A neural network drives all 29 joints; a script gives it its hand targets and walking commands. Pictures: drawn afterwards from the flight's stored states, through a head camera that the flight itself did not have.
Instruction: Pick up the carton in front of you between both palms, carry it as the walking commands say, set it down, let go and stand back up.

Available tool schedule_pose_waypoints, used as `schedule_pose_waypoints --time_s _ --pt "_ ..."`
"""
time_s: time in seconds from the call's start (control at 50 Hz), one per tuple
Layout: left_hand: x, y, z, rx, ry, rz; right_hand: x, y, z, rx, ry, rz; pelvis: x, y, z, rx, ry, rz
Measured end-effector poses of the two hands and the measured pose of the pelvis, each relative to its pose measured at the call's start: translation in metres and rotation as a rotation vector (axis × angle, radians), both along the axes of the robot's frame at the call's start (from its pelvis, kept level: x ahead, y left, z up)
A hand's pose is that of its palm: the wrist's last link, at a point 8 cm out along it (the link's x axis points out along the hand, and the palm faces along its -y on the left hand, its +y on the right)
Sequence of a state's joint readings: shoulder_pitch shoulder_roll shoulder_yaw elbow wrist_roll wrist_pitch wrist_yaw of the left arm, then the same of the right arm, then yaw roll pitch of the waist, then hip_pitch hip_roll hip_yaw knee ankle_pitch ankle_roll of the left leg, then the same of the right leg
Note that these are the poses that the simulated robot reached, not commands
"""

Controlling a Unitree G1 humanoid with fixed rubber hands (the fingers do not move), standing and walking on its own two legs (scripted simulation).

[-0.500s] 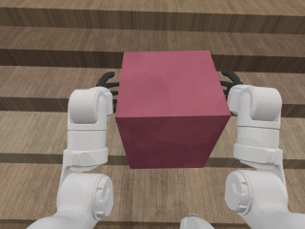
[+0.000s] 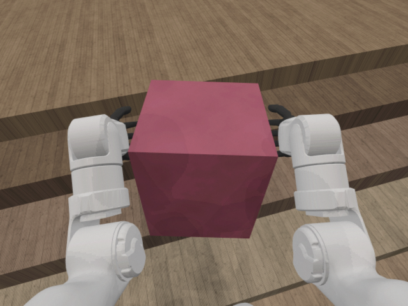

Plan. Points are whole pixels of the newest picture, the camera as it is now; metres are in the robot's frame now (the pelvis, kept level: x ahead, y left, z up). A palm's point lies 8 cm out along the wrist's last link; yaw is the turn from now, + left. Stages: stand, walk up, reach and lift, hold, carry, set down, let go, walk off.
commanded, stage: carry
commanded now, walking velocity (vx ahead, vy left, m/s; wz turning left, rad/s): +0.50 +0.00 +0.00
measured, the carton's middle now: (202, 162) +0.39 -0.04 +0.08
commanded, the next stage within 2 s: none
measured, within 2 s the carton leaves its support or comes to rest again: neither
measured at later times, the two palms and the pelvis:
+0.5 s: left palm (82, 1) +0.68 +0.15 +0.30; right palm out of the picture +0.73 -0.15 +0.31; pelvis +0.32 -0.05 +0.15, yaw +0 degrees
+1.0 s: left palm out of the picture +1.05 +0.11 +0.47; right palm out of the picture +1.00 -0.19 +0.46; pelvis +0.65 +0.01 +0.30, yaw -1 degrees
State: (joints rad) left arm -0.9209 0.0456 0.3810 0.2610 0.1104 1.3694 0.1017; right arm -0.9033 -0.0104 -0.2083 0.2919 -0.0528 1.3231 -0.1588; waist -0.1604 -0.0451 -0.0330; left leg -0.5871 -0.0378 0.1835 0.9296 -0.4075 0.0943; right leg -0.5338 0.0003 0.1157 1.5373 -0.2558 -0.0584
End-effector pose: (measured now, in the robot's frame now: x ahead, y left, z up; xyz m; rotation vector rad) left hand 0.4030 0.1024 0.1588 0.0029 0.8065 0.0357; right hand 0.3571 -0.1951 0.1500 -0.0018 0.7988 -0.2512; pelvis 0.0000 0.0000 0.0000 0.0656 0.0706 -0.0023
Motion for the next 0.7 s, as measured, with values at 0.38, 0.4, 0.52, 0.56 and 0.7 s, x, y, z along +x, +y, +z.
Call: schedule_pose_waypoints --time_s 0.38,0.4,0.52,0.56,0.7 --pt "0.234 0.022 0.103 0.031 -0.088 0.140 0.302 0.022 0.125 0.043 -0.089 0.144 0.261 -0.050 0.097 -0.140 0.010 -0.014" --pt "0.240 0.027 0.105 0.045 -0.074 0.156 0.318 0.027 0.127 0.054 -0.076 0.163 0.270 -0.052 0.106 -0.142 0.005 -0.010" --pt "0.290 0.047 0.148 0.038 -0.068 0.225 0.387 0.050 0.168 0.090 -0.070 0.201 0.335 -0.055 0.159 -0.114 -0.018 0.008" --pt "0.318 0.049 0.173 0.038 -0.114 0.228 0.413 0.051 0.191 0.094 -0.117 0.202 0.359 -0.052 0.170 -0.101 -0.017 0.012" --pt "0.433 0.050 0.240 0.065 -0.165 0.177 0.508 0.049 0.244 0.098 -0.169 0.166 0.466 -0.022 0.194 -0.043 -0.003 0.000"
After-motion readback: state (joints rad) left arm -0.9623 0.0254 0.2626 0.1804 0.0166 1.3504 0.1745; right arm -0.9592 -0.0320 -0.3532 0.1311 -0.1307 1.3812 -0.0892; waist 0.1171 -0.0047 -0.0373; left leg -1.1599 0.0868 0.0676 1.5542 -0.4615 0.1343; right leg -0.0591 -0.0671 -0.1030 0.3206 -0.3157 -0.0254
